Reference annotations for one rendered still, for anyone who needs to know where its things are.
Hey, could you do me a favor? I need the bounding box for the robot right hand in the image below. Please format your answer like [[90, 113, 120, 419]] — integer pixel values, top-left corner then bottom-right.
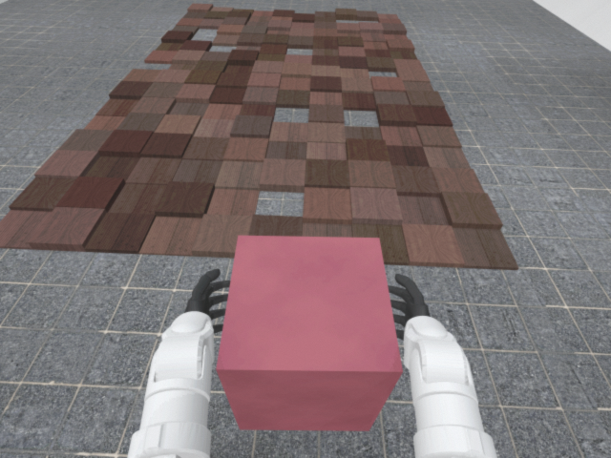
[[388, 274, 430, 341]]

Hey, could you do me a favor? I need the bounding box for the robot left forearm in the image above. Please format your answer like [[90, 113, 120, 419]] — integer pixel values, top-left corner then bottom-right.
[[127, 311, 215, 458]]

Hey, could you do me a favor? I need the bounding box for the robot left hand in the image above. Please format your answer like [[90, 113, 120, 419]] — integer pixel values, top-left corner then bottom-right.
[[184, 269, 230, 334]]

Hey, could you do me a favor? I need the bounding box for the carton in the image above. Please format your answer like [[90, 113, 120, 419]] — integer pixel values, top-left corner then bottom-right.
[[216, 236, 403, 431]]

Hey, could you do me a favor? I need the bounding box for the robot right forearm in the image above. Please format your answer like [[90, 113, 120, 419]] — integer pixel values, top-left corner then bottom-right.
[[404, 316, 497, 458]]

